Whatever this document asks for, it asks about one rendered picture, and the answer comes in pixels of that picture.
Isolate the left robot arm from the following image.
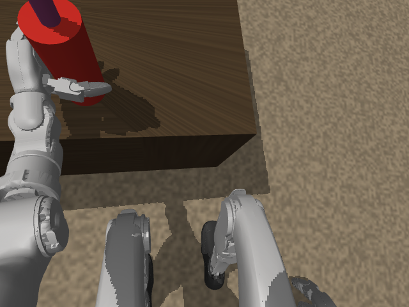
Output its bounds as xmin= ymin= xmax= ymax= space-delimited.
xmin=0 ymin=91 xmax=69 ymax=307

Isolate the right robot hand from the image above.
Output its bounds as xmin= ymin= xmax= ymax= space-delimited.
xmin=291 ymin=278 xmax=337 ymax=307

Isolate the bottle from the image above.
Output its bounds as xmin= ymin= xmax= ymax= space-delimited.
xmin=17 ymin=0 xmax=105 ymax=106

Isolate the right robot foot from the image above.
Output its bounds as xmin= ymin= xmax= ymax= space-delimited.
xmin=201 ymin=221 xmax=225 ymax=290

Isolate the left robot hand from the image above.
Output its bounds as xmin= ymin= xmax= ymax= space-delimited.
xmin=6 ymin=21 xmax=112 ymax=103

